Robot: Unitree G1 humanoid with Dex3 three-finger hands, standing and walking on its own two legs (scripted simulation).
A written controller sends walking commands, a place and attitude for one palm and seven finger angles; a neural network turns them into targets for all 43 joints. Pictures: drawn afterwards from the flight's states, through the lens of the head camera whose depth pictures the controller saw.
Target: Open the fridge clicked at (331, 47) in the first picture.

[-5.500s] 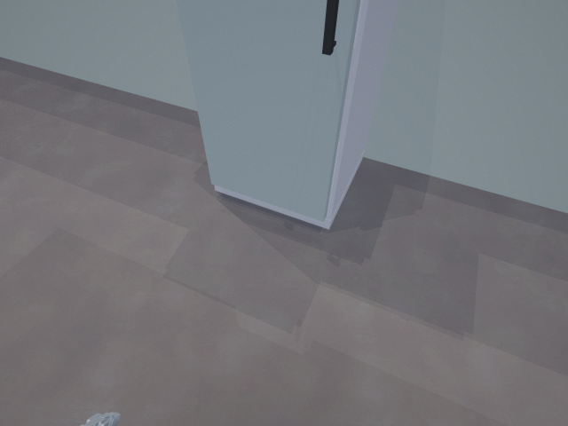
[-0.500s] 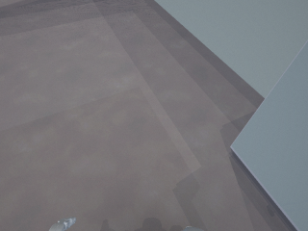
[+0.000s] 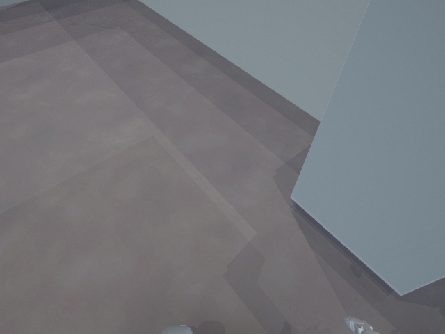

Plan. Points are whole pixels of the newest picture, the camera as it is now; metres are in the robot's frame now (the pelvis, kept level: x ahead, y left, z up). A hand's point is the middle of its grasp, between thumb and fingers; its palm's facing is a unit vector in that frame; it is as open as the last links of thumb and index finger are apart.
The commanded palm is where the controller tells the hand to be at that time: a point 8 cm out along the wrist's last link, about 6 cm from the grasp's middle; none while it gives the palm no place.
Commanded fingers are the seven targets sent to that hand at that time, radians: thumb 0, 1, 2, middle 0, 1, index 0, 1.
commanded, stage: turn to face it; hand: right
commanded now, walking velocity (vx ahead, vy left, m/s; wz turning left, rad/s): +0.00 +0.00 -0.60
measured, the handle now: out of the picture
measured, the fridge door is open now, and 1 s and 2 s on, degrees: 0 0 0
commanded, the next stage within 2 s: take the last steps up to it in 1.12 s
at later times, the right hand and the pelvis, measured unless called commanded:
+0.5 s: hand out of the picture -0.04 -0.22 -0.18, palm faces +0.37 +0.89 -0.26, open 7.4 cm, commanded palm none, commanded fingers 0.00 -0.90 -0.90 0.20 0.30 0.20 0.30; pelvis -0.01 +0.00 -0.01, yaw -20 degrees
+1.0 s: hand out of the picture -0.01 -0.24 -0.15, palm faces +0.55 +0.79 -0.27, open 7.4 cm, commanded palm none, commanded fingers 0.00 -0.90 -0.90 0.20 0.30 0.20 0.30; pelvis +0.00 +0.00 -0.01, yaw -34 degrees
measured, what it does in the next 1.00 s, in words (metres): steps on the spot, turning right: left foot, then right foot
